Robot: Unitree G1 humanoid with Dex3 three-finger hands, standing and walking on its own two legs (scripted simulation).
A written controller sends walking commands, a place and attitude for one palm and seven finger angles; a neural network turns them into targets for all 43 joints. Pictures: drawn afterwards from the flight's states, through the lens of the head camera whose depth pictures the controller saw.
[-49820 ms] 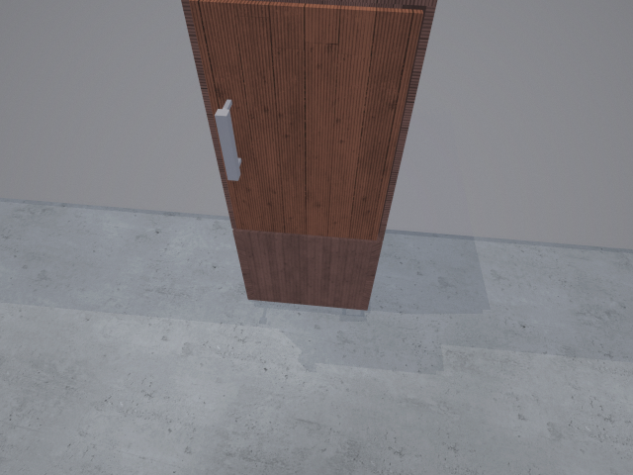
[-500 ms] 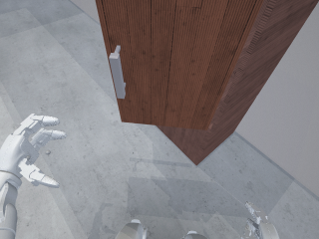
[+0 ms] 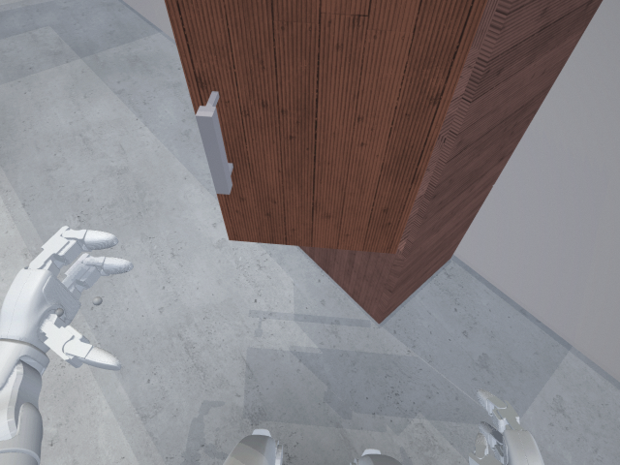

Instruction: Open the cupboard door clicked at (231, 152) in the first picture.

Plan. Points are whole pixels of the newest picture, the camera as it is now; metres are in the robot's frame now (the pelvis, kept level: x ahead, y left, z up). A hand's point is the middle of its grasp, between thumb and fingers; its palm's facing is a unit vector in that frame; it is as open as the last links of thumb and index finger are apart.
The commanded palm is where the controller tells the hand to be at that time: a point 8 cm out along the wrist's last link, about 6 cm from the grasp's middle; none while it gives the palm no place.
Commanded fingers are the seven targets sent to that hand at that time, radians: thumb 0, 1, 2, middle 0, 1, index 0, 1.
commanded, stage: move the hooked fingers beside the handle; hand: left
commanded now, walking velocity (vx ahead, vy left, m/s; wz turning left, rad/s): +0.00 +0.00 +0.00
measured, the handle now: (219, 145) +0.59 +0.19 +0.05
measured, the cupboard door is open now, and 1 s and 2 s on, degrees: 44 44 44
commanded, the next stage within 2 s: none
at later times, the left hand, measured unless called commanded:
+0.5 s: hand (123, 242) +0.37 +0.27 +0.07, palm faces -0.03 -1.00 +0.00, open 14.0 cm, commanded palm +0.35 +0.32 +0.06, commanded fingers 0.00 -0.50 0.30 -0.30 -1.20 -0.30 -1.20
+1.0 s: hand (146, 200) +0.44 +0.27 +0.06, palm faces -0.02 -1.00 -0.01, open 14.0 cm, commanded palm +0.43 +0.31 +0.06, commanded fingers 0.00 -0.50 0.30 -0.30 -1.20 -0.30 -1.20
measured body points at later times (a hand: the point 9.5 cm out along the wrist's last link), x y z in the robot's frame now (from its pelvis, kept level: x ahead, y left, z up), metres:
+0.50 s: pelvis +0.00 +0.01 +0.00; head +0.08 +0.03 +0.44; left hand +0.37 +0.33 +0.07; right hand +0.12 -0.25 -0.10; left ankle +0.04 +0.11 -0.67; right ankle +0.01 -0.11 -0.67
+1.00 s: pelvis +0.01 +0.02 -0.01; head +0.11 +0.04 +0.43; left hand +0.44 +0.32 +0.07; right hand +0.07 -0.25 -0.12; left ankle +0.04 +0.11 -0.67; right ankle +0.01 -0.11 -0.67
